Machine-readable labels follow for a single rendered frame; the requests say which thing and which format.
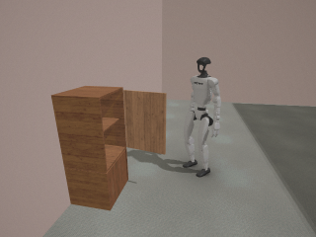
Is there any right robot shin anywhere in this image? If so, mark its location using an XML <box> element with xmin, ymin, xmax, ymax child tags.
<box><xmin>184</xmin><ymin>141</ymin><xmax>195</xmax><ymax>162</ymax></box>

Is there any robot right forearm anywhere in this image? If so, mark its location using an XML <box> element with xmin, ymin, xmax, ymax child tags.
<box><xmin>188</xmin><ymin>96</ymin><xmax>196</xmax><ymax>113</ymax></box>

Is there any robot left forearm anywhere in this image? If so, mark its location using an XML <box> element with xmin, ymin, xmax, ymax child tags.
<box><xmin>213</xmin><ymin>97</ymin><xmax>221</xmax><ymax>122</ymax></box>

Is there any robot left upper arm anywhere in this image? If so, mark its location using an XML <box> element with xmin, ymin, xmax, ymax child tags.
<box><xmin>207</xmin><ymin>77</ymin><xmax>220</xmax><ymax>104</ymax></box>

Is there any left robot foot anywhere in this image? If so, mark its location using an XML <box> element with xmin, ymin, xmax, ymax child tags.
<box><xmin>197</xmin><ymin>167</ymin><xmax>210</xmax><ymax>178</ymax></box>

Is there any robot left hand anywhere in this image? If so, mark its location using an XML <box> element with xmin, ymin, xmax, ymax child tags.
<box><xmin>211</xmin><ymin>121</ymin><xmax>220</xmax><ymax>137</ymax></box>

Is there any robot right upper arm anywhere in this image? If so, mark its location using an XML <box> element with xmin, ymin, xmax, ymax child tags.
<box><xmin>190</xmin><ymin>75</ymin><xmax>197</xmax><ymax>97</ymax></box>

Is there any cupboard door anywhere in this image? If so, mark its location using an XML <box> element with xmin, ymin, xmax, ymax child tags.
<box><xmin>123</xmin><ymin>90</ymin><xmax>167</xmax><ymax>155</ymax></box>

